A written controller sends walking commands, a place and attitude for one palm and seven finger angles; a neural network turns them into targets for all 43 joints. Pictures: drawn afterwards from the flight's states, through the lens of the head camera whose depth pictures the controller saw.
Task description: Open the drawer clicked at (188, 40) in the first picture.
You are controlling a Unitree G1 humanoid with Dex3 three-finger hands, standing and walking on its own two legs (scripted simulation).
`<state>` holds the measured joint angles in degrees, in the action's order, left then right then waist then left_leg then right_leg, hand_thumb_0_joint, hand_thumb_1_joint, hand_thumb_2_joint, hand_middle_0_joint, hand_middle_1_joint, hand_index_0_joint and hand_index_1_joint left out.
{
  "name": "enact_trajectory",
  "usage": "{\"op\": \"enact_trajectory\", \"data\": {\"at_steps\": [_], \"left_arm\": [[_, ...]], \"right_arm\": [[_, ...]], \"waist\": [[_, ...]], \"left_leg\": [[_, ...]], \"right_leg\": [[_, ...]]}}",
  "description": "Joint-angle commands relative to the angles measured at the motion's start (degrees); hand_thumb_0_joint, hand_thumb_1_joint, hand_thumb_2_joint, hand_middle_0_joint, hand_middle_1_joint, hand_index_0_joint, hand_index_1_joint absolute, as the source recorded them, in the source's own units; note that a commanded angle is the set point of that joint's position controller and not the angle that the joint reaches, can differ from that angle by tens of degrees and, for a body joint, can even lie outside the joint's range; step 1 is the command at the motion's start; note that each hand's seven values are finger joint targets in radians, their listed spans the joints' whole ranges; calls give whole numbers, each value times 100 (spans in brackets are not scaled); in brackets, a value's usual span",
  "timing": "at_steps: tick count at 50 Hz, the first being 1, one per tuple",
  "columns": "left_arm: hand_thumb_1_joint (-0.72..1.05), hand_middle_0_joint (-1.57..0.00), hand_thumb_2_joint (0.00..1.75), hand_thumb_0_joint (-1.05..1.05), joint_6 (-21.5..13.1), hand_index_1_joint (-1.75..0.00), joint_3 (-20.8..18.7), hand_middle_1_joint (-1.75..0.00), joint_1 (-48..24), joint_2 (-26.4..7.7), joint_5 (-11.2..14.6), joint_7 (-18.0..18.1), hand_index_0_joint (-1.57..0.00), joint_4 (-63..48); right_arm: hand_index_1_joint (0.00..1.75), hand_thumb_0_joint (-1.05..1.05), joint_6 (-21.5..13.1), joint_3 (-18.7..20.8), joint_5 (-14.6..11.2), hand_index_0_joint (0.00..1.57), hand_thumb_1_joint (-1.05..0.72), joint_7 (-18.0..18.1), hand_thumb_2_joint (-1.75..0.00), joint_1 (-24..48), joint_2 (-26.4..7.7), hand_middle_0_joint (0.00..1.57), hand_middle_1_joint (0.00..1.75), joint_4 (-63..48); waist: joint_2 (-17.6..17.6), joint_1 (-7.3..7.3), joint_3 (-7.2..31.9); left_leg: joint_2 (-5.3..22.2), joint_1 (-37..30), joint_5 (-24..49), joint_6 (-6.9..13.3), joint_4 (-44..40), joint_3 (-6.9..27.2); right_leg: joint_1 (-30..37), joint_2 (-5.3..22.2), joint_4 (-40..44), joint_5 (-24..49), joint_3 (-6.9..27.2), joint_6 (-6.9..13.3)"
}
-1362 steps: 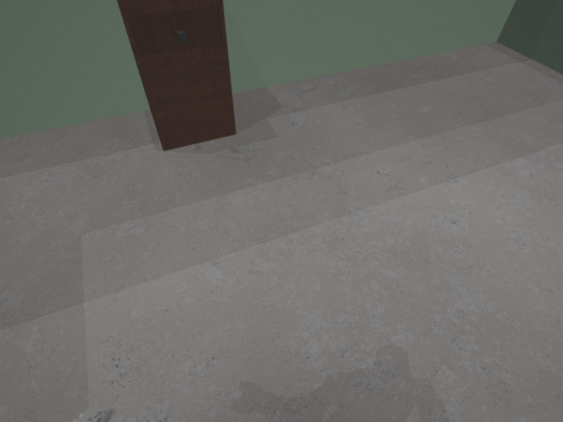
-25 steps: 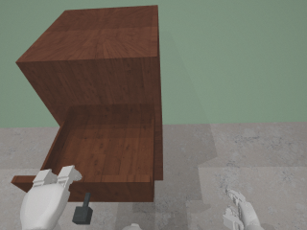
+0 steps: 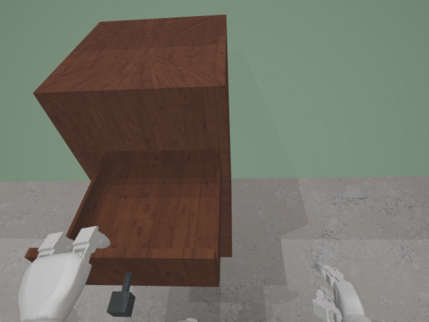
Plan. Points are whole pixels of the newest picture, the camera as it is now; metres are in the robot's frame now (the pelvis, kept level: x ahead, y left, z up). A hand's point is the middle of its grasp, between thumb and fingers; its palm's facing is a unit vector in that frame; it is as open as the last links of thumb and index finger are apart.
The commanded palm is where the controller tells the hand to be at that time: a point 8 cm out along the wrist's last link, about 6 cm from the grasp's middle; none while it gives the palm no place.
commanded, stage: draw the hand back to the body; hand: left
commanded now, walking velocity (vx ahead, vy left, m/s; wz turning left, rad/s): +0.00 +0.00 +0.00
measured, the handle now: (124, 293) +0.20 +0.23 -0.10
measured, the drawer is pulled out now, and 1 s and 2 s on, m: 0.30 0.30 0.30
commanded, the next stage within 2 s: step back with the hand held close in 1.68 s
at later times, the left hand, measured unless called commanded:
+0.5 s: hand (63, 281) +0.16 +0.25 +0.08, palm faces +0.04 -0.10 -0.99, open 13.8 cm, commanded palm +0.14 +0.25 +0.15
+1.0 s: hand (67, 233) +0.20 +0.23 +0.16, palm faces +0.36 -0.85 -0.39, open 12.7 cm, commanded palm +0.14 +0.27 +0.19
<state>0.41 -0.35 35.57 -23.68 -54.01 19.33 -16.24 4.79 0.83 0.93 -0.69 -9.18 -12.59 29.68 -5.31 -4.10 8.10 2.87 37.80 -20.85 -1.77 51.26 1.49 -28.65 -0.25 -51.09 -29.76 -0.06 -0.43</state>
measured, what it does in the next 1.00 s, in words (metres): stands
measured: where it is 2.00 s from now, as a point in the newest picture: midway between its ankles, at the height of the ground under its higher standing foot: outside the picture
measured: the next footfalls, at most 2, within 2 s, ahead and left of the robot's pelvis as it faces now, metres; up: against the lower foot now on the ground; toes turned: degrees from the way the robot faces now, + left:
none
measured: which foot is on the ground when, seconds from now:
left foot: down 0.00-1.00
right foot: down 0.00-1.00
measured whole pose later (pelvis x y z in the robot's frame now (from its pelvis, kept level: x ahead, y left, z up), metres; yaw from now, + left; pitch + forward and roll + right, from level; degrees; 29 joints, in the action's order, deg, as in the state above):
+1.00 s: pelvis +0.03 +0.00 +0.04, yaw +1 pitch -1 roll +0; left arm -4.1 -10.7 34.9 -17.1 1.4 8.3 -27.2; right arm -8.6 -2.6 -0.7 6.2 -12.9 -11.2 32.4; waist -2.9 -2.6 1.3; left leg 1.6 17.0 -15.7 -1.6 33.9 1.5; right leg -6.7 1.0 -31.2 -23.1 -0.9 -0.7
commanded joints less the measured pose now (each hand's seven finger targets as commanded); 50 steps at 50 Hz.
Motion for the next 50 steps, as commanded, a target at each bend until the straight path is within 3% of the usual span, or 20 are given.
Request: {"op": "enact_trajectory", "data": {"at_steps": [1, 4, 5, 8, 10, 14, 20, 24, 25, 28, 30, 34, 35, 36, 37, 39, 40, 43, 48, 50], "left_arm": [[-50, -30, 30, 0, -32, -120, -549, -120, -100, -898, 7, 65, -30, -1178], [-50, -30, 30, 0, -140, -120, -708, -120, -135, -1045, -38, 77, -30, -1236], [-50, -30, 30, 0, -165, -120, -536, -120, -58, -858, -4, 83, -30, -1276], [-50, -30, 30, 0, -226, -120, -1054, -120, -28, -1268, -24, 202, -30, -1420], [-50, -30, 30, 0, -238, -120, -869, -120, 97, -992, 29, 228, -30, -1486], [-50, -30, 30, 0, -89, -120, -1022, -120, 225, -1124, 165, 125, -30, -1426], [-50, -30, 30, 0, -24, -120, -826, -120, 232, -1065, 300, -170, -30, -1644], [-50, -30, 30, 0, -109, -120, -1212, -120, 2, -1472, 260, -217, -30, -1834], [-50, -30, 30, 0, -120, -120, -1062, -120, 46, -1254, 289, -232, -30, -1744], [-50, -30, 30, 0, -120, -120, -1333, -120, 145, -1427, 342, -245, -30, -1883], [-50, -30, 30, 0, -92, -120, -1271, -120, 289, -1309, 402, -294, -30, -1823], [-50, -30, 30, 0, -31, -120, -1453, -120, 152, -1578, 489, -460, -30, -1960], [-47, -30, 32, 0, -168, -118, -736, -118, -23, 829, 4663, -788, -30, -1904], [-43, -29, 33, 0, -365, -115, -1196, -115, -83, 3, 4775, -821, -29, -1968], [-40, -29, 34, 0, -468, -113, -1362, -113, 44, -124, 5192, -840, -29, -2265], [-32, -29, 37, 0, -644, -109, -1599, -109, -352, -365, 5363, -849, -29, -2482], [-29, -29, 39, 0, -675, -107, -1463, -107, -297, -194, 5451, -861, -29, -2384], [-18, -28, 43, 0, -762, -100, -1705, -100, -366, -366, 5487, -876, -28, -2347], [-1, -26, 51, 0, -838, -88, -1702, -88, -173, -175, 5573, -1025, -26, -2313], [6, -26, 54, 0, -861, -84, -1730, -84, -27, -121, 5606, -1065, -26, -2249]], "right_arm": [[30, 0, -284, 175, -3, 20, -90, 15, -90, 765, -525, 20, 30, -1004], [30, 0, -302, 155, 38, 20, -90, 26, -90, 744, -517, 20, 30, -990], [30, 0, -326, 183, 5, 20, -90, 41, -90, 720, -485, 20, 30, -1006], [30, 0, -318, 191, 38, 20, -90, 56, -90, 725, -507, 20, 30, -975], [30, 0, -332, 231, 21, 20, -90, 29, -90, 700, -486, 20, 30, -975], [30, 0, -300, 217, -7, 20, -90, -13, -90, 779, -541, 20, 30, -970], [30, 0, -358, 193, -84, 20, -90, 78, -90, 821, -519, 20, 30, -1014], [30, 0, -370, 131, -34, 20, -90, 86, -90, 813, -559, 20, 30, -1047], [30, 0, -381, 172, -82, 20, -90, 106, -90, 798, -518, 20, 30, -1005], [30, 0, -406, 185, -89, 20, -90, 97, -90, 819, -549, 20, 30, -1039], [30, 0, -400, 195, -110, 20, -90, 84, -90, 788, -525, 20, 30, -1023], [30, 0, -384, 137, -101, 20, -90, 90, -90, 851, -593, 20, 30, -1066], [30, 0, -791, 87, -240, 20, -90, 284, -90, 409, -210, 20, 30, -1331], [30, 0, -1023, 45, -244, 20, -90, 413, -90, 377, -396, 20, 30, -1223], [30, 0, -1107, -18, -219, 20, -90, 567, -90, 492, -368, 20, 30, -1236], [30, 0, -1321, -91, -172, 20, -90, 730, -90, 518, -429, 20, 30, -1117], [30, 0, -1408, -77, -185, 20, -90, 777, -90, 473, -391, 20, 30, -1035], [30, 0, -1603, -104, -167, 20, -90, 792, -90, 465, -413, 20, 30, -804], [30, 0, -1701, -89, -153, 20, -90, 692, -90, 503, -391, 20, 30, -634], [30, 0, -1702, -50, -140, 20, -90, 670, -90, 515, -375, 20, 30, -582]], "waist": [[353, 30, 468], [214, 0, 437], [181, 51, 319], [82, -32, 476], [5, 19, 509], [270, -18, 595], [347, 30, 245], [224, -49, 245], [237, 19, 44], [-2, -84, 252], [179, -52, 253], [213, -106, 263], [397, 487, -279], [346, 269, -120], [535, 210, -244], [668, 152, -248], [612, 232, -442], [5, 127, -682], [-200, 91, -636], [104, 96, -547]], "left_leg": [[-254, -1461, 740, 371, -700, -228], [-256, -1533, 716, 356, -712, -230], [-242, -1478, 679, 376, -715, -233], [-246, -1570, 838, 340, -676, -236], [-224, -1618, 929, 346, -659, -253], [-233, -1647, 990, 339, -746, -241], [-218, -1641, 821, 379, -928, -248], [-239, -1841, 801, 349, -1003, -227], [-205, -1780, 733, 352, -1025, -237], [-198, -1927, 928, 315, -1094, -247], [-198, -1918, 997, 324, -1099, -268], [-239, -2015, 1022, 334, -1219, -262], [-68, -2785, 677, 448, -1519, -197], [-83, -2897, 429, 421, -1655, -193], [-119, -2707, 483, 399, -1760, -185], [-190, -2740, 625, 376, -1884, -183], [-174, -2716, 633, 362, -1926, -199], [-227, -2775, 790, 293, -2111, -196], [-233, -3002, 1371, 240, -2297, -226], [-191, -3130, 1633, 258, -2308, -256]], "right_leg": [[-642, -162, 1156, 1531, -264, 143], [-688, -169, 1206, 1391, -232, 166], [-654, -168, 1184, 1393, -287, 169], [-584, -176, 1232, 1538, -244, 201], [-579, -181, 1145, 1646, -311, 194], [-434, -174, 1215, 1806, -294, 147], [-325, -136, 1425, 1636, -325, 100], [-370, -122, 1573, 1419, -316, 106], [-380, -137, 1580, 1351, -351, 110], [-183, -135, 1629, 1529, -342, 142], [-95, -130, 1611, 1660, -388, 112], [10, -110, 1761, 1731, -376, 71], [443, -131, 1890, 1561, -443, 149], [432, -116, 2024, 1250, -440, 123], [590, -16, 2119, 1230, -456, 82], [703, 64, 2335, 1348, -440, 33], [723, 88, 2405, 1368, -450, 29], [873, 105, 2684, 1492, -406, 86], [1253, 65, 2786, 2103, -449, 115], [1318, 46, 2770, 2396, -471, 84]]}}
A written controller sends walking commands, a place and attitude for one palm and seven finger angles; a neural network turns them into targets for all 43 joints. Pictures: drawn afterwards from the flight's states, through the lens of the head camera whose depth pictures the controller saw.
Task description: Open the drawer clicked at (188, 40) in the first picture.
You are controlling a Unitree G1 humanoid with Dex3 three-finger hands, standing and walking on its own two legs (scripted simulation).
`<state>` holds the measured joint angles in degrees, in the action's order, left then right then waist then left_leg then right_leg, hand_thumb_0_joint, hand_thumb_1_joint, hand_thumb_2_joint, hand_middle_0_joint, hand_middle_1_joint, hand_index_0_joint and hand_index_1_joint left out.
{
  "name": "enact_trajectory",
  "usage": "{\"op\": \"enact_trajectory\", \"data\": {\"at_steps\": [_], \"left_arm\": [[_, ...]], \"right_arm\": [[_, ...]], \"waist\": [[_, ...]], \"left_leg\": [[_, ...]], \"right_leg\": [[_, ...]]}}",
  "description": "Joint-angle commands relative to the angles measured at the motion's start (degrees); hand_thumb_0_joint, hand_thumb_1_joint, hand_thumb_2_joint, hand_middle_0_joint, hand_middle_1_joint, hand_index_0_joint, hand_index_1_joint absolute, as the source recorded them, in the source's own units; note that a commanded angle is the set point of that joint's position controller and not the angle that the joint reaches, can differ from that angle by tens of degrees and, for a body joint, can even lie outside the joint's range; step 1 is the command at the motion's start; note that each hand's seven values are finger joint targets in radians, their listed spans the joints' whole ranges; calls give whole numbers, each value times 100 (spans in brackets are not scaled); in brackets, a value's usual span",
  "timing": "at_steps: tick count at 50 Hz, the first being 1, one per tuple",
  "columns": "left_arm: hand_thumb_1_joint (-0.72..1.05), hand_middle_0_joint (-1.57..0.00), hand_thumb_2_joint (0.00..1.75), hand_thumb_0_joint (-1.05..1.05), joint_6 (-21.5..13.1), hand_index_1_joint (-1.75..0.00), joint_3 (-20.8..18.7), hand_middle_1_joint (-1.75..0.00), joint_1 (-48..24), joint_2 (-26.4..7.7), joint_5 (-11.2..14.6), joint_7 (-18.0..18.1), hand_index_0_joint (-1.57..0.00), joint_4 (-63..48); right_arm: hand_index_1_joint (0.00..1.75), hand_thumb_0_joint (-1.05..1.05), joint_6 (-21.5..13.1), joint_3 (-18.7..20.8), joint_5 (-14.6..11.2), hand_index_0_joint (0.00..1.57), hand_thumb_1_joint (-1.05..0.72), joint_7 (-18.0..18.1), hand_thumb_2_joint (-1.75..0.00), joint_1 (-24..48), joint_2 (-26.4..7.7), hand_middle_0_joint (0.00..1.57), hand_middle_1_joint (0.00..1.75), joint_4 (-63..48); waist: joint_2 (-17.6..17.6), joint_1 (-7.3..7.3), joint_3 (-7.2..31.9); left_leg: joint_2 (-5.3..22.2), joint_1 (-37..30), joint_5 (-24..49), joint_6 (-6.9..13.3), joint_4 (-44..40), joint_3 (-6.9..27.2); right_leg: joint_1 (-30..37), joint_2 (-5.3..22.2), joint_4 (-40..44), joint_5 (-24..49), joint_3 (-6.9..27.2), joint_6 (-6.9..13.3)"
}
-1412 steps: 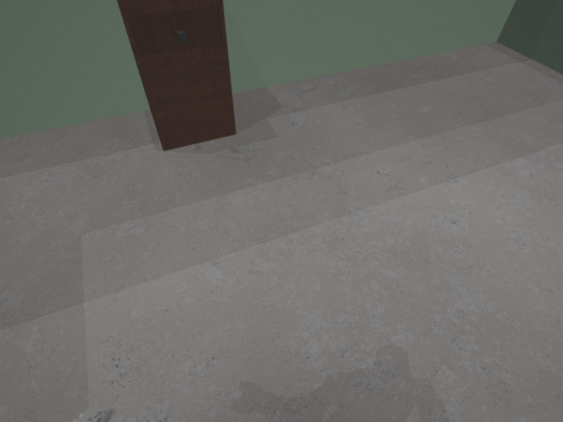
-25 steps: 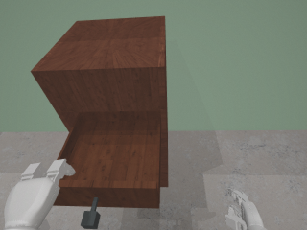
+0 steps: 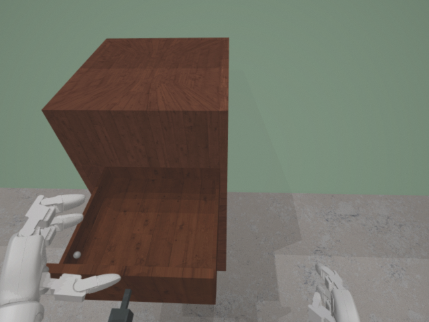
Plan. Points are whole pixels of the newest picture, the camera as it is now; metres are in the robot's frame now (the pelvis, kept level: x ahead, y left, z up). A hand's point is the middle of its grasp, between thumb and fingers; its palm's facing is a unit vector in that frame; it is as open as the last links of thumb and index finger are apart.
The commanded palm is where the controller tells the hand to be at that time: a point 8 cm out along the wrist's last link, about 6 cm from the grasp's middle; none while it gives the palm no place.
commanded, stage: draw the hand back to the body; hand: left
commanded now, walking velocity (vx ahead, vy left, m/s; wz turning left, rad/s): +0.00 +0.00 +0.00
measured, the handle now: (123, 310) +0.17 +0.23 -0.14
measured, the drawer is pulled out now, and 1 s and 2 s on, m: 0.30 0.30 0.30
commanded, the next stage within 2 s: step back with the hand held close in 0.68 s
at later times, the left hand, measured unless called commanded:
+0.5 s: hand (67, 224) +0.20 +0.23 +0.16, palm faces +0.40 -0.81 -0.42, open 8.5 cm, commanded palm +0.15 +0.27 +0.19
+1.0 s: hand (62, 228) +0.19 +0.23 +0.17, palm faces +0.30 -0.80 -0.51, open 7.4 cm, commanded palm +0.13 +0.28 +0.19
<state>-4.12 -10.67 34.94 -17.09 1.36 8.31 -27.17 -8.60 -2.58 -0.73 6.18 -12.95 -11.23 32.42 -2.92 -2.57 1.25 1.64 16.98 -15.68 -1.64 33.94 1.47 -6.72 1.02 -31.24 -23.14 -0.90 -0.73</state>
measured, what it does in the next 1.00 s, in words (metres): stands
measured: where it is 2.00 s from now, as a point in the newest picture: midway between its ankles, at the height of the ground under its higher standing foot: outside the picture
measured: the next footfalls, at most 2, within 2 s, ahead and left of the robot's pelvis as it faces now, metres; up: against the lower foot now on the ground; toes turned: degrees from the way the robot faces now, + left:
none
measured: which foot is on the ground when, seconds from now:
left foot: down 0.00-1.00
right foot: down 0.00-1.00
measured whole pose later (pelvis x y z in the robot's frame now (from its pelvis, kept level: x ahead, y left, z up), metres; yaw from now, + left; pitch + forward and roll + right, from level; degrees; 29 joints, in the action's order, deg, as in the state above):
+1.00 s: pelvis +0.00 +0.00 +0.01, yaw +0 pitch +2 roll -1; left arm -8.4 -21.2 34.3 -21.2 3.0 4.8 -32.3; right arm 0.2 0.4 -0.9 3.8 -7.9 -13.4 31.0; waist -3.2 -0.5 -2.5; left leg 2.6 18.1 -11.4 -1.9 28.0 1.8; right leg -7.5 0.0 -24.2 -18.3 -1.3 -0.5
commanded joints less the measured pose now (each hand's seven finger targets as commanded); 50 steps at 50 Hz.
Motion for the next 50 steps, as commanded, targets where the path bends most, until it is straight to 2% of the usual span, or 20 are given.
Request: {"op": "enact_trajectory", "data": {"at_steps": [1, 3, 4, 7, 9, 11, 13, 19, 21, 22, 24, 33, 38, 39, 40, 41, 42, 46, 48, 50], "left_arm": [[9, -26, 55, 0, -410, -82, -764, -82, -100, -874, 93, 12, -26, -1343], [17, -25, 58, 0, -353, -77, -811, -77, -18, -812, 124, -16, -25, -1085], [20, -25, 60, 0, -403, -75, -895, -75, -146, -952, 126, -23, -25, -1292], [31, -24, 64, 0, -387, -68, -999, -68, -29, -943, 129, -27, -24, -1264], [37, -24, 68, 0, -389, -64, -1091, -64, -198, -1069, 123, -32, -24, -1462], [44, -23, 70, 0, -363, -59, -1099, -59, -229, -1038, 149, -43, -23, -1445], [51, -23, 74, 0, -335, -55, -1144, -55, -347, -1057, 153, -39, -23, -1405], [73, -21, 82, 0, -355, -41, -1452, -41, -637, -1265, 205, -38, -21, -1360], [80, -21, 86, 0, -325, -37, -1317, -37, -459, -1054, 232, -81, -21, -1102], [83, -21, 87, 0, -299, -34, -1178, -34, -450, -918, 262, -111, -21, -1092], [90, -20, 90, 0, -330, -30, -1293, -30, -558, -1082, 230, -112, -20, -1127], [90, -20, 90, 0, -356, -30, -1312, -30, -679, -1175, 246, -96, -20, -1490], [90, -20, 90, 0, -368, -30, -1297, -30, -595, -1110, 256, -103, -20, -1327], [90, -20, 90, 0, -379, -30, -1347, -30, -549, -1141, 233, -93, -20, -1153], [90, -20, 90, 0, -624, -30, -1989, -30, -1475, -1889, 239, -88, -20, -1941], [90, -20, 90, 0, -676, -30, -1827, -30, -963, -1546, 163, -159, -20, -1192], [90, -20, 90, 0, -657, -30, -1659, -30, -669, -1370, 183, -204, -20, -1102], [90, -20, 90, 0, -808, -30, -1596, -30, 93, -1197, 155, -278, -20, -1512], [90, -20, 90, 0, -804, -30, -1767, -30, 219, -1404, 175, -249, -20, -1836], [90, -20, 90, 0, -765, -30, -1832, -30, 417, -1435, 208, -234, -20, -1850]], "right_arm": [[30, 0, -371, 291, 21, 20, -90, -43, -90, 938, -540, 20, 30, -903], [30, 0, -319, 341, 26, 20, -90, -46, -90, 1010, -548, 20, 30, -819], [30, 0, -331, 345, 18, 20, -90, -51, -90, 968, -571, 20, 30, -849], [30, 0, -284, 392, 33, 20, -90, -55, -90, 970, -545, 20, 30, -780], [30, 0, -287, 385, 24, 20, -90, -74, -90, 986, -561, 20, 30, -788], [30, 0, -240, 400, 19, 20, -90, -77, -90, 984, -564, 20, 30, -791], [30, 0, -202, 403, 21, 20, -90, -73, -90, 1013, -571, 20, 30, -749], [30, 0, -130, 410, 23, 20, -90, -81, -90, 1040, -567, 20, 30, -750], [30, 0, -76, 425, 17, 20, -90, -96, -90, 1057, -567, 20, 30, -751], [30, 0, -51, 423, -11, 20, -90, -103, -90, 1085, -558, 20, 30, -787], [30, 0, -32, 427, 18, 20, -90, -118, -90, 1097, -585, 20, 30, -768], [30, 0, -58, 404, 3, 20, -90, -93, -90, 1131, -551, 20, 30, -836], [30, 0, -55, 419, 1, 20, -90, -97, -90, 1149, -553, 20, 30, -806], [30, 0, -43, 432, 22, 20, -90, -91, -90, 1129, -570, 20, 30, -753], [30, 0, 145, 363, -2, 20, -90, -117, -90, 991, -691, 20, 30, -963], [30, 0, 268, 396, 40, 20, -90, -126, -90, 984, -607, 20, 30, -743], [30, 0, 338, 424, 0, 20, -90, -136, -90, 1087, -642, 20, 30, -865], [30, 0, 593, 528, 16, 20, -90, -225, -90, 984, -774, 20, 30, -1008], [30, 0, 655, 564, -23, 20, -90, -222, -90, 1062, -779, 20, 30, -1107], [30, 0, 751, 597, -53, 20, -90, -223, -90, 1076, -745, 20, 30, -1164]], "waist": [[-70, -82, 295], [74, -60, 144], [228, -58, 343], [198, -65, 496], [-78, -75, 614], [90, -73, 619], [41, -53, 440], [134, -79, 519], [349, -72, 468], [210, -43, 380], [110, -79, 372], [-111, -79, 448], [47, -77, 379], [68, -62, 288], [295, 176, -460], [686, 224, -410], [736, 233, -259], [17, 200, 589], [-152, 178, 818], [151, 197, 921]], "left_leg": [[-61, -1133, 1199, 231, -639, -254], [-86, -1128, 1275, 249, -640, -291], [-57, -1260, 1402, 251, -658, -299], [-73, -1349, 1752, 275, -601, -362], [-93, -1460, 1927, 255, -623, -391], [-72, -1514, 2078, 259, -619, -406], [-110, -1451, 2081, 257, -619, -406], [-115, -1552, 2058, 261, -632, -458], [-89, -1537, 2048, 266, -647, -457], [-67, -1494, 2032, 261, -657, -460], [-111, -1527, 1984, 259, -684, -452], [-83, -1603, 1944, 220, -762, -435], [-77, -1595, 1843, 225, -793, -427], [-95, -1586, 1773, 245, -775, -437], [-17, -993, 1612, 333, -488, -335], [-17, -851, 1581, 342, -345, -238], [-9, -857, 1624, 325, -319, -234], [78, -1047, 2628, 377, -501, -231], [158, -1129, 2982, 366, -551, -237], [216, -1089, 3037, 358, -532, -188]], "right_leg": [[-775, -57, 803, 1819, -372, 94], [-776, -109, 958, 1987, -375, 82], [-690, -81, 906, 2111, -365, 69], [-551, -78, 857, 2572, -383, 53], [-460, -57, 883, 2775, -349, 55], [-450, -62, 869, 2937, -372, 34], [-452, -82, 951, 2973, -380, 46], [-413, -54, 1001, 3152, -342, 10], [-420, -58, 978, 3164, -371, -8], [-411, -35, 943, 3118, -353, -7], [-465, -72, 1062, 3051, -337, 6], [-387, -56, 1104, 2809, -318, 44], [-435, -77, 1170, 2686, -317, 32], [-548, -104, 1221, 2664, -332, 15], [-1069, 192, 1533, 3119, 2, -34], [-999, 226, 1539, 3227, -100, -43], [-905, 306, 1447, 3422, 6, -21], [-448, 152, 1014, 3178, -194, -30], [-393, 145, 881, 3084, -194, -27], [-389, 96, 824, 2956, -206, -58]]}}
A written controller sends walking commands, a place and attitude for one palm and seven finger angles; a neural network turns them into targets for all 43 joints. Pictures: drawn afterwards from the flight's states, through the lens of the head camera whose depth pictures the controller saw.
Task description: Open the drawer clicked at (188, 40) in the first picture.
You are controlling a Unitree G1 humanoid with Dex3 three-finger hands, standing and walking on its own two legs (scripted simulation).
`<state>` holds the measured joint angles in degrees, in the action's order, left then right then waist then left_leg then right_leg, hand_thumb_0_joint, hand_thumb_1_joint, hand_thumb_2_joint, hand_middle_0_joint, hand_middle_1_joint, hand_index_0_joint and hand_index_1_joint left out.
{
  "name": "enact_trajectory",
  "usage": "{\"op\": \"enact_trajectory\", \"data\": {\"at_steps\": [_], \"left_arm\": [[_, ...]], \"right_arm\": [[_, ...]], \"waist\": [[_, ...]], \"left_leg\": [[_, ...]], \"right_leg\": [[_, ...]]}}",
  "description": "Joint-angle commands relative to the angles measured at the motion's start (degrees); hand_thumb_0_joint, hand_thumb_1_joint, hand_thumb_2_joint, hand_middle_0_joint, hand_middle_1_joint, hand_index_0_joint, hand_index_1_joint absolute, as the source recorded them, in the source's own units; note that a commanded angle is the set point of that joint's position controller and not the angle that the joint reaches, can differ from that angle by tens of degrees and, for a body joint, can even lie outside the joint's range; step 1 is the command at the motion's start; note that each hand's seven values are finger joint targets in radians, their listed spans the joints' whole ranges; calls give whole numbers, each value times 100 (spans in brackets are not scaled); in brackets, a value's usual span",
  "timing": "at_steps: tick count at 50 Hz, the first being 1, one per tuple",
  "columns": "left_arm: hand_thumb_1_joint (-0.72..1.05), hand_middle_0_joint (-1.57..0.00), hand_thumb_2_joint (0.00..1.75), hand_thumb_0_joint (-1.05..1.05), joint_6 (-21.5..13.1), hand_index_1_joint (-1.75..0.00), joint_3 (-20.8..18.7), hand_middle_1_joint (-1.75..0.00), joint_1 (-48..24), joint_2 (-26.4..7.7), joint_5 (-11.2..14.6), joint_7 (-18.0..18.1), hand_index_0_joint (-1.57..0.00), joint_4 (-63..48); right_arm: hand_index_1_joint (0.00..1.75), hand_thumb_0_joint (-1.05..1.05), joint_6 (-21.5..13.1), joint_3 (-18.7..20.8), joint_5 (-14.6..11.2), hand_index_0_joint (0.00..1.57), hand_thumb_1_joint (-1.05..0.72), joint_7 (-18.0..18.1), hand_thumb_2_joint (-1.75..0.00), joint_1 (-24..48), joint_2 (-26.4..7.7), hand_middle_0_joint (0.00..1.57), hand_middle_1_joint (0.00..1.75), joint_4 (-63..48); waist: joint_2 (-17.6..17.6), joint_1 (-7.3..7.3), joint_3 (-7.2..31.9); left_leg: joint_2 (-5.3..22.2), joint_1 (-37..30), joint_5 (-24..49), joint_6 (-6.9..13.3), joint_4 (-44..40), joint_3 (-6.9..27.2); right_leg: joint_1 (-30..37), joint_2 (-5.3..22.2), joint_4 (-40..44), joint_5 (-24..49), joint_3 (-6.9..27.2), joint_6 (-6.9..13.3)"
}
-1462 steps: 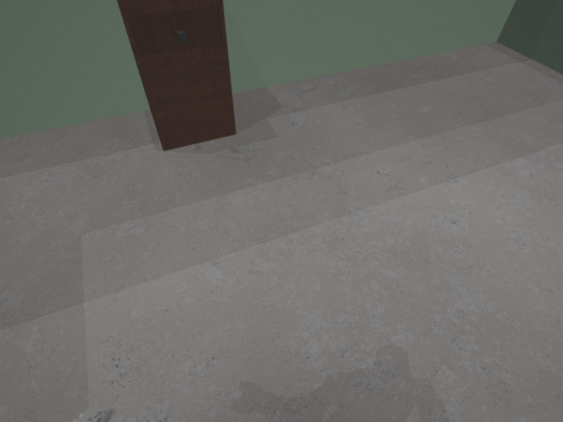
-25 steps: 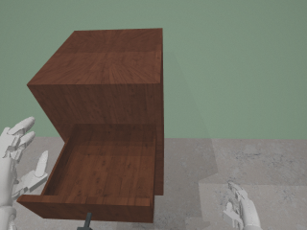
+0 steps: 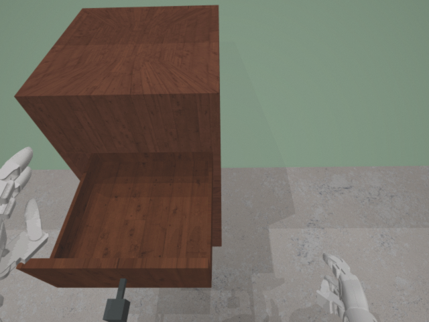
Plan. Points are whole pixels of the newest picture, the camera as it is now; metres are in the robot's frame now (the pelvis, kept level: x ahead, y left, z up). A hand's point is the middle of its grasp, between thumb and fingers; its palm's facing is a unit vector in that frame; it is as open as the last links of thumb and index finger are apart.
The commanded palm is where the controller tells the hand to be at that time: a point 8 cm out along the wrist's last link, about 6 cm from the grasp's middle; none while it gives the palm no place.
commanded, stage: step back with the hand held close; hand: left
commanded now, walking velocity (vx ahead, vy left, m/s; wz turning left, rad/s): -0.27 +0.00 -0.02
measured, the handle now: (119, 299) +0.18 +0.23 -0.15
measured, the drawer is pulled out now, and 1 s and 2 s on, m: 0.30 0.30 0.30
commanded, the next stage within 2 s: stop stepping back and stand still in 1.16 s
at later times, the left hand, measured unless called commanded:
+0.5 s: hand out of the picture +0.12 +0.25 +0.16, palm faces +0.32 -0.79 -0.52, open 7.4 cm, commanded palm +0.05 +0.30 +0.18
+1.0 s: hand out of the picture +0.08 +0.23 +0.17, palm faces +0.29 -0.82 -0.49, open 7.4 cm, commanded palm +0.01 +0.29 +0.18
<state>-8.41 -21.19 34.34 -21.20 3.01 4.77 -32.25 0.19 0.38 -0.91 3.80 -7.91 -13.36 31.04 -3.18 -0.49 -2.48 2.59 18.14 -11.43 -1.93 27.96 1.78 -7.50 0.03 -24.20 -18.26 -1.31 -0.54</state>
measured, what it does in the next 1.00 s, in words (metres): walks backwards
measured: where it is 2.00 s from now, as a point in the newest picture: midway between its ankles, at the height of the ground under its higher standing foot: outside the picture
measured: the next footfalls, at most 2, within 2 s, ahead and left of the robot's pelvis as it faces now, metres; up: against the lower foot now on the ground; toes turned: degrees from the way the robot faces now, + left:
left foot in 1.04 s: -0.04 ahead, +0.13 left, +0.00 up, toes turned +2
right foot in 1.30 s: -0.18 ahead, -0.11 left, +0.00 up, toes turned -3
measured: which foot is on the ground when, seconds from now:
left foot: down 0.00-0.90, up 0.92-1.00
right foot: down 0.00-1.00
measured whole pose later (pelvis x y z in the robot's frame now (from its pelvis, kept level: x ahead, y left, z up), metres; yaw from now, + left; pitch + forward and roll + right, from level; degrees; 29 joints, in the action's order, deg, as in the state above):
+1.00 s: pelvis -0.11 +0.00 -0.01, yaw +1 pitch +3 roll +0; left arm -13.5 -22.7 38.0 -23.8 2.9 7.5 -41.0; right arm -3.6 0.4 -0.6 3.0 -8.0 -10.1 36.0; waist 1.8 0.6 -3.9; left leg -0.3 30.7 -21.8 -2.1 47.5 1.7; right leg -18.7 -1.0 -34.0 -17.9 -0.2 1.1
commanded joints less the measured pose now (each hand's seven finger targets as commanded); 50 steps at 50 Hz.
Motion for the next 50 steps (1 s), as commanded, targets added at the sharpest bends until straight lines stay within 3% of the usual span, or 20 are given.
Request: {"op": "enact_trajectory", "data": {"at_steps": [1, 8, 9, 13, 21, 24, 27, 30, 32, 34, 36, 37, 39, 42, 43, 45, 46, 48, 49, 50], "left_arm": [[90, -20, 90, 0, -329, -30, -800, -30, 491, -1026, 45, 129, -20, -1337], [90, -20, 90, 0, -367, -30, -1055, -30, 605, -1309, 87, 272, -20, -1714], [90, -20, 90, 0, -355, -30, -894, -30, 667, -1115, 95, 274, -20, -1643], [90, -20, 90, 0, -458, -30, -1013, -30, 612, -1264, 97, 341, -20, -1873], [90, -20, 90, 0, -652, -30, -962, -30, 582, -1096, 104, 407, -20, -1848], [90, -20, 90, 0, -680, -30, -926, -30, 484, -1066, 104, 443, -20, -1802], [90, -20, 90, 0, -686, -30, -837, -30, 214, -1077, 72, 498, -20, -1774], [90, -20, 90, 0, -618, -30, -723, -30, -50, -1047, 50, 547, -20, -1824], [90, -20, 90, 0, -597, -30, -816, -30, -69, -1142, 55, 547, -20, -1849], [90, -20, 90, 0, -615, -30, -904, -30, 107, -1168, 78, 534, -20, -1975], [90, -20, 90, 0, -741, -30, -1021, -30, 241, -1131, 46, 487, -20, -1899], [90, -20, 90, 0, -769, -30, -1074, -30, 308, -1126, 21, 488, -20, -1880], [90, -20, 90, 0, -879, -30, -1092, -30, 442, -1161, 94, 472, -20, -2017], [90, -20, 90, 0, -988, -30, -1118, -30, 522, -1217, 163, 366, -20, -2098], [90, -20, 90, 0, -1003, -30, -1217, -30, 393, -1389, 118, 348, -20, -2167], [90, -20, 90, 0, -909, -30, -921, -30, 369, -1212, 143, 387, -20, -1933], [90, -20, 90, 0, -808, -30, -966, -30, 340, -1198, 101, 459, -20, -1801], [90, -20, 90, 0, -709, -30, -1058, -30, 269, -1187, 16, 510, -20, -1706], [90, -20, 90, 0, -647, -30, -1079, -30, 424, -1154, -28, 529, -20, -1533], [90, -20, 90, 0, -608, -30, -1006, -30, 410, -1091, -24, 510, -20, -1489]], "right_arm": [[30, 0, -69, 307, -23, 20, -90, 13, -90, 508, -524, 20, 30, -1005], [30, 0, -153, 372, -67, 20, -90, 89, -90, 599, -529, 20, 30, -1032], [30, 0, -130, 350, -52, 20, -90, 75, -90, 460, -521, 20, 30, -1003], [30, 0, -317, 372, -68, 20, -90, 80, -90, 561, -584, 20, 30, -1034], [30, 0, -598, 314, -95, 20, -90, 40, -90, 399, -593, 20, 30, -982], [30, 0, -677, 313, -85, 20, -90, 54, -90, 320, -559, 20, 30, -910], [30, 0, -698, 327, -65, 20, -90, 57, -90, 284, -523, 20, 30, -783], [30, 0, -674, 315, 0, 20, -90, 73, -90, 272, -473, 20, 30, -590], [30, 0, -653, 302, 5, 20, -90, 85, -90, 378, -471, 20, 30, -618], [30, 0, -688, 276, -32, 20, -90, 108, -90, 479, -521, 20, 30, -765], [30, 0, -798, 333, -76, 20, -90, 59, -90, 484, -621, 20, 30, -886], [30, 0, -821, 335, -49, 20, -90, 38, -90, 403, -579, 20, 30, -880], [30, 0, -900, 322, -10, 20, -90, -17, -90, 349, -509, 20, 30, -792], [30, 0, -963, 265, 10, 20, -90, -112, -90, 385, -503, 20, 30, -647], [30, 0, -957, 284, 14, 20, -90, -97, -90, 422, -527, 20, 30, -628], [30, 0, -858, 451, -130, 20, -90, -132, -90, 254, -493, 20, 30, -535], [30, 0, -761, 436, -21, 20, -90, -123, -90, 444, -389, 20, 30, -421], [30, 0, -655, 192, 96, 20, -90, -23, -90, 661, -105, 20, 30, -422], [30, 0, -557, 142, 89, 20, -90, 59, -90, 623, -57, 20, 30, -398], [30, 0, -486, 179, 60, 20, -90, 105, -90, 579, -110, 20, 30, -376]], "waist": [[249, 12, 1251], [-34, 6, 1300], [-3, 63, 1233], [-490, 51, 1093], [-537, 101, 802], [-171, 133, 744], [345, 175, 552], [641, 210, 620], [370, 167, 587], [-638, 117, 610], [-1388, 92, 665], [-1433, 70, 690], [-1019, 26, 925], [-728, 24, 932], [-288, 60, 935], [1329, 141, 1136], [1300, 112, 1083], [877, 177, 857], [868, 223, 811], [759, 245, 861]], "left_leg": [[85, -1078, 2548, 366, 52, -191], [239, -827, 2049, 331, 39, -100], [205, -668, 1905, 321, -10, -30], [306, -226, 608, 321, -304, 124], [432, 1071, -1590, 423, -663, 523], [330, 909, -1697, 364, -349, 419], [4, 198, -1334, 186, 649, 77], [-160, -291, -818, 99, 1169, -54], [36, -58, -752, 154, 544, 256], [602, 708, -1009, 354, -686, 923], [1249, 2071, -2845, 731, -1700, 1687], [1269, 2269, -2843, 834, -1657, 1716], [1084, 1446, -1662, 815, -1038, 1365], [716, 930, -811, 562, -268, 807], [447, 892, -1100, 364, 190, 409], [-360, 159, -1002, -44, 2760, -119], [-326, 375, -1293, -42, 3499, 44], [-175, 721, -1548, 9, 2135, 159], [-191, 638, -1043, 9, 833, -32], [-174, 269, 278, 45, -347, -207]], "right_leg": [[-307, 130, 132, 2340, -227, -97], [-485, 169, -35, 1863, -126, -71], [-441, 109, -59, 1727, -206, -82], [-563, 85, -201, 983, -128, -31], [-372, -52, -578, 21, -70, -34], [-735, 52, -272, -314, 86, 14], [-1802, 515, 388, -788, 511, 203], [-2191, 884, 355, -41, 598, 407], [-1942, 602, -20, 55, 300, 242], [-1187, -16, -868, -397, -93, -13], [-91, -432, -2210, -979, -62, -50], [-26, -444, -2488, -893, 8, -16], [-436, -335, -1845, -802, 36, 67], [-464, -98, -252, 109, 160, 143], [-601, 186, 60, 540, 502, 223], [-1869, 1839, 891, 60, 2188, 933], [-1799, 2041, 793, 1080, 2089, 1171], [-1103, 1583, 90, 3188, 1148, 927], [-640, 1156, -307, 3825, 712, 580], [-453, 776, -783, 3970, 422, 285]]}}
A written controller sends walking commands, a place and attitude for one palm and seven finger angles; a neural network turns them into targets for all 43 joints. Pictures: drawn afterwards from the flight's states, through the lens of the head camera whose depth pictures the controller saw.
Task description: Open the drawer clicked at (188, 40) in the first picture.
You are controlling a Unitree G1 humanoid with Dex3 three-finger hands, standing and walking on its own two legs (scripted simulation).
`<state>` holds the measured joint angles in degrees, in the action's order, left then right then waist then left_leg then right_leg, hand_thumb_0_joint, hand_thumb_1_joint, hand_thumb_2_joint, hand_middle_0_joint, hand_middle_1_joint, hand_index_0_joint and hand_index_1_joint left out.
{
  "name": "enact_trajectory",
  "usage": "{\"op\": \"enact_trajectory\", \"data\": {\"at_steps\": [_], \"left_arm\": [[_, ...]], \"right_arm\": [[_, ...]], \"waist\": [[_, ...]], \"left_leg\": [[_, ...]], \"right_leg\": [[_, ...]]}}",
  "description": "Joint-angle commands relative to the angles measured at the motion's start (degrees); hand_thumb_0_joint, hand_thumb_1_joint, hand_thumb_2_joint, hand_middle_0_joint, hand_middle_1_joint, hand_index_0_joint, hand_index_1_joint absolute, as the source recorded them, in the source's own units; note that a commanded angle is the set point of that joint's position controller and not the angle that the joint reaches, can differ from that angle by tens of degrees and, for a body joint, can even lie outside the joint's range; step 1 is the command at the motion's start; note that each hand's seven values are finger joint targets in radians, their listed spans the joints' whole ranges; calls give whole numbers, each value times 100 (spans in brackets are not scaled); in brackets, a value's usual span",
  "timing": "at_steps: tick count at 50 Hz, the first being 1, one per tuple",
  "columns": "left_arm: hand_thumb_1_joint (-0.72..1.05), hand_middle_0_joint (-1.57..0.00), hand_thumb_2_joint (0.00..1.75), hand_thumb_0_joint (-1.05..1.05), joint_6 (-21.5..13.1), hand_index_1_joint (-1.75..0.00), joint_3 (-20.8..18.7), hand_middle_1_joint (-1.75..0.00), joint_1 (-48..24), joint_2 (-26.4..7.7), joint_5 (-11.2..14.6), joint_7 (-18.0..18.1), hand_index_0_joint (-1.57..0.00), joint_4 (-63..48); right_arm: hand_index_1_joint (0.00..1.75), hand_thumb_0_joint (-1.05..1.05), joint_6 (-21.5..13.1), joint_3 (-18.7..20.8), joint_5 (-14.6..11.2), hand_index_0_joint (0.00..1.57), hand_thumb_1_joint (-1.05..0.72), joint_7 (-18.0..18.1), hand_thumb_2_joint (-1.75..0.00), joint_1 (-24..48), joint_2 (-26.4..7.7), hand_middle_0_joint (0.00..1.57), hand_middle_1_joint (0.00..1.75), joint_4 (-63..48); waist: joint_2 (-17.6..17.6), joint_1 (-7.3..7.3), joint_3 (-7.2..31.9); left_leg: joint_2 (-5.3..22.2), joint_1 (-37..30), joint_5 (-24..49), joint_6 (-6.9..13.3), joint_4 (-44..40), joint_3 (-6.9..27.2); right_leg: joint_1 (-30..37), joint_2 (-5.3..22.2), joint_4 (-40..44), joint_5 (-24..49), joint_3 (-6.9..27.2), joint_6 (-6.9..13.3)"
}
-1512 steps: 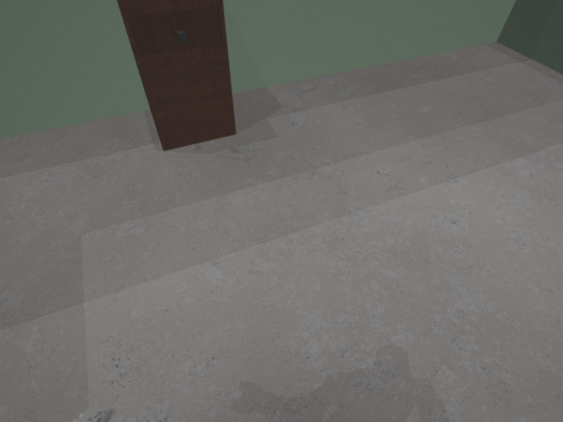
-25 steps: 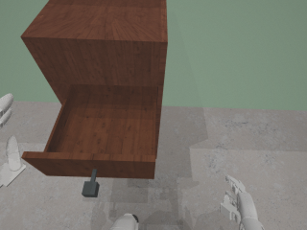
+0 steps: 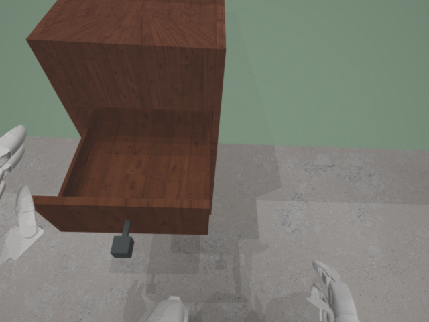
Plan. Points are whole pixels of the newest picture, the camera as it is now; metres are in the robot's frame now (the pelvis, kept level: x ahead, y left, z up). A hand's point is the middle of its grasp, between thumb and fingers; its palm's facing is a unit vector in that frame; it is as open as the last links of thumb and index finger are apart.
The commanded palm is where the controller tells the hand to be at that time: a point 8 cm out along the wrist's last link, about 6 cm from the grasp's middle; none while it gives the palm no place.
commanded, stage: step back with the hand held close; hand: left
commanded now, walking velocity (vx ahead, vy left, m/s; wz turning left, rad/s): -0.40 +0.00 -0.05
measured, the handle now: (124, 238) +0.30 +0.22 -0.14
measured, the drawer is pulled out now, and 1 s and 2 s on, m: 0.30 0.30 0.30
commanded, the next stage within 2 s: stop stepping back and stand still in 0.16 s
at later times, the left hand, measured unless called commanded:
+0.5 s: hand out of the picture +0.10 +0.17 +0.17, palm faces +0.27 -0.79 -0.56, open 7.4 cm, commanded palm +0.04 +0.22 +0.19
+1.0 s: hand out of the picture +0.04 +0.20 +0.17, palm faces +0.39 -0.81 -0.44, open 7.4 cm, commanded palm -0.02 +0.24 +0.19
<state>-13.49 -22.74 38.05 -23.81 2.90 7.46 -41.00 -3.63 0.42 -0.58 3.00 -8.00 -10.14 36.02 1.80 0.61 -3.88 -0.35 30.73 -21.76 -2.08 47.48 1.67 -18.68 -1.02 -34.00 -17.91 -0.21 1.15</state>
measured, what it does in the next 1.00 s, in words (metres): walks backwards: left foot, then right foot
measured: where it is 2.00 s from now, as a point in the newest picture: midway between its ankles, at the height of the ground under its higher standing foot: outside the picture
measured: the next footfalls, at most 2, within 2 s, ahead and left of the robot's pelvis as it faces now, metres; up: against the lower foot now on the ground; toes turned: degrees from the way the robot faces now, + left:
left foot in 0.04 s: +0.08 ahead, +0.12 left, +0.00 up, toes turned +1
right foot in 0.30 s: -0.06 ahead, -0.12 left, +0.00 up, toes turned -4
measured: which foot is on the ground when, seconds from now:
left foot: up 0.00-0.02, down 0.04-0.32, up 0.34-0.64, down 0.66-1.00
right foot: down 0.00-0.06, up 0.08-0.28, down 0.30-1.00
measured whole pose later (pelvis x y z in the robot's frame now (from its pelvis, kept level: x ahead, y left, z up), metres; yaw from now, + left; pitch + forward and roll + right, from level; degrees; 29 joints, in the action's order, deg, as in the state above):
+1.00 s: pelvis -0.15 -0.04 +0.01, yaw +1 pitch -1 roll +0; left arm -10.3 -19.5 36.5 -20.1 1.9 9.8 -32.5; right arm -5.4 -1.3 -0.8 2.7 -12.6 -10.8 33.8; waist 0.0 0.4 -1.2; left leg 1.9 10.6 -19.1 -0.4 30.1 -1.6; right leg -16.9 -1.7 -29.4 -12.3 -5.7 3.9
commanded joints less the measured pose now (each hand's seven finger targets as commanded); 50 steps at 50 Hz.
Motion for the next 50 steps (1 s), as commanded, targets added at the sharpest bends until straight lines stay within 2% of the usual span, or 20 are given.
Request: {"op": "enact_trajectory", "data": {"at_steps": [1, 2, 3, 4, 5, 9, 12, 14, 15, 16, 17, 18, 19, 21, 24, 30, 33, 35, 42, 50], "left_arm": [[90, -20, 90, 0, -116, -30, -771, -30, -127, -833, 11, 213, -20, -825], [90, -20, 90, 0, -155, -30, -770, -30, -271, -908, -7, 178, -20, -1035], [90, -20, 90, 0, -200, -30, -551, -30, -6, -737, 48, 96, -20, -782], [90, -20, 90, 0, -129, -30, -732, -30, 385, -722, 50, 128, -20, -574], [90, -20, 90, 0, -109, -30, -635, -30, 196, -711, 98, 102, -20, -1173], [90, -20, 90, 0, -30, -30, -566, -30, 200, -662, 74, 150, -20, -1715], [90, -20, 90, 0, -66, -30, -726, -30, 226, -743, 136, 114, -20, -1489], [90, -20, 90, 0, -102, -30, -877, -30, 366, -813, 132, 56, -20, -1218], [90, -20, 90, 0, -137, -30, -1000, -30, 384, -942, 121, 46, -20, -1084], [90, -20, 90, 0, -117, -30, -884, -30, 404, -897, 109, 49, -20, -960], [90, -20, 90, 0, -14, -30, -857, -30, 395, -903, 154, 114, -20, -817], [90, -20, 90, 0, 31, -30, -1020, -30, 337, -949, 175, 215, -20, -797], [90, -20, 90, 0, 62, -30, -1003, -30, 507, -852, 184, 265, -20, -571], [90, -20, 90, 0, 27, -30, -878, -30, 491, -767, 61, 304, -20, -356], [90, -20, 90, 0, -1, -30, -660, -30, 334, -730, -72, 362, -20, -76], [90, -20, 90, 0, -133, -30, -533, -30, 326, -859, -99, 424, -20, -710], [90, -20, 90, 0, -246, -30, -684, -30, 433, -1036, -74, 345, -20, -997], [90, -20, 90, 0, -231, -30, -756, -30, 576, -979, -67, 336, -20, -827], [90, -20, 90, 0, -129, -30, -399, -30, -48, -642, -83, 334, -20, -218], [90, -20, 90, 0, -47, -30, -330, -30, -367, -643, -91, 362, -20, -500]], "right_arm": [[30, 0, -95, 290, 13, 20, -90, 190, -90, 623, -610, 20, 30, -934], [30, 0, -116, 394, -12, 20, -90, 129, -90, 549, -713, 20, 30, -1024], [30, 0, -206, 471, -103, 20, -90, 62, -90, 427, -784, 20, 30, -1032], [30, 0, -251, 442, 40, 20, -90, 22, -90, 412, -667, 20, 30, -1028], [30, 0, -308, 367, 146, 20, -90, -11, -90, 406, -663, 20, 30, -1055], [30, 0, -398, 375, 87, 20, -90, -129, -90, 359, -794, 20, 30, -999], [30, 0, -405, 288, 91, 20, -90, -155, -90, 497, -821, 20, 30, -1075], [30, 0, -366, 281, 13, 20, -90, -146, -90, 467, -849, 20, 30, -1165], [30, 0, -340, 289, -32, 20, -90, -149, -90, 430, -811, 20, 30, -1232], [30, 0, -265, 363, -109, 20, -90, -155, -90, 202, -762, 20, 30, -1292], [30, 0, -236, 431, -230, 20, -90, -137, -90, 285, -789, 20, 30, -1378], [30, 0, -172, 406, -178, 20, -90, -122, -90, 251, -780, 20, 30, -1236], [30, 0, -121, 264, -109, 20, -90, -70, -90, 317, -547, 20, 30, -1155], [30, 0, -92, 183, -56, 20, -90, 6, -90, 469, -563, 20, 30, -1185], [30, 0, -208, 183, -70, 20, -90, 75, -90, 467, -722, 20, 30, -1143], [30, 0, -371, 280, -36, 20, -90, -16, -90, 139, -853, 20, 30, -1130], [30, 0, -442, 438, -101, 20, -90, -78, -90, 104, -1021, 20, 30, -1292], [30, 0, -393, 351, -126, 20, -90, -92, -90, 38, -859, 20, 30, -1256], [30, 0, -461, 294, -71, 20, -90, 12, -90, -24, -918, 20, 30, -1132], [30, 0, -470, 143, 7, 20, -90, 4, -90, 63, -804, 20, 30, -1066]], "waist": [[-297, 89, 1107], [-876, 17, 1455], [-956, 62, 1425], [-1510, -54, 1674], [-1823, -38, 1649], [-1417, -76, 1694], [-1485, -68, 1418], [-1187, -47, 1290], [-755, -10, 1171], [469, 109, 1185], [1281, 73, 1035], [748, 136, 1145], [287, 217, 1168], [349, 215, 1041], [859, 72, 854], [184, 45, 887], [-492, -45, 987], [-801, 46, 979], [8, 135, 134], [-309, 89, 383]], "left_leg": [[806, -1457, 3542, 285, -2663, 330], [1551, -2037, 5126, 558, -2300, 768], [1887, -2462, 5458, 674, -2402, 763], [2015, -2213, 5487, 924, -2372, 1039], [2091, -1884, 5300, 1052, -2479, 1093], [1834, -2076, 4681, 928, -2248, 614], [1757, -1314, 3152, 803, -2187, 668], [1344, -946, 1677, 560, -1850, 379], [905, -825, 475, 328, -1477, -41], [244, -632, -147, 49, -229, -401], [-170, -572, -282, 40, 1293, -62], [-127, -478, -367, 56, 2044, 130], [41, -165, -341, 42, 1981, 341], [109, -139, -265, 70, 1115, 75], [57, -604, -507, 235, -257, -253], [267, -1722, 719, 509, -2874, -347], [841, -2040, 1498, 595, -2742, 44], [634, -1605, 908, 554, -2626, -87], [415, -943, -704, 661, -2354, 42], [534, -1078, 53, 631, -2518, 170]], "right_leg": [[521, 469, -152, 3104, 83, -184], [123, 268, -625, 1163, 38, -223], [-208, 140, -994, -473, 137, -115], [-346, 16, -1492, -1129, 94, -168], [-265, 9, -1841, -1297, 150, -219], [-214, 13, -1209, -741, -70, -242], [391, 78, -175, -207, -84, -240], [832, 141, 792, 500, -251, -272], [835, 377, 1323, 732, -195, -186], [438, 1236, 1698, 651, 1025, 264], [-244, 2154, 2087, 530, 2449, 659], [-144, 2249, 1932, 1200, 2288, 857], [386, 2138, 1563, 1606, 1774, 904], [829, 1782, 1382, 2199, 1184, 637], [1139, 1683, 1607, 1836, 1092, 460], [1618, 1406, 1426, 1454, 793, 53], [1378, 819, 1005, 1220, 409, -219], [1451, 722, 1029, 717, 334, -92], [545, 618, 1620, -1530, 928, 61], [936, 482, 1234, -210, 647, 64]]}}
